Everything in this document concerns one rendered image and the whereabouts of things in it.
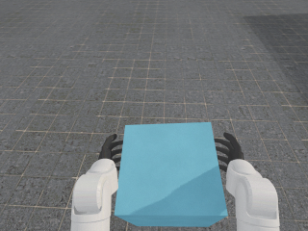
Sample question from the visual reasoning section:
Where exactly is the left robot forearm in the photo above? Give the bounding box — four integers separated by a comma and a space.
70, 158, 118, 231

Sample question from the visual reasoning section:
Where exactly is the right robot hand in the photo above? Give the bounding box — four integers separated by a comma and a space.
214, 132, 244, 172

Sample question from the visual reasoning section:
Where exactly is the left robot hand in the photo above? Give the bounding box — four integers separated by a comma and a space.
98, 134, 123, 171

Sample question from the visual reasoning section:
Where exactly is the carton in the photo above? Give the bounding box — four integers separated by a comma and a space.
114, 122, 228, 227

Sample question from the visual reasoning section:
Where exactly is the right robot forearm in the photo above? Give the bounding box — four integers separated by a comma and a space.
225, 159, 280, 231

